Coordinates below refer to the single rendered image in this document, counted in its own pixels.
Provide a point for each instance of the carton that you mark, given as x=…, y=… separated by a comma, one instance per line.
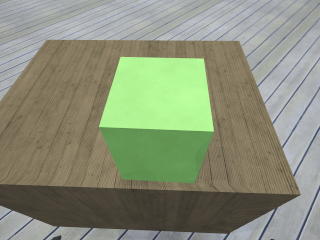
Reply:
x=157, y=121

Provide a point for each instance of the pedestal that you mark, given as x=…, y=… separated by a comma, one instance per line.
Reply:
x=56, y=167

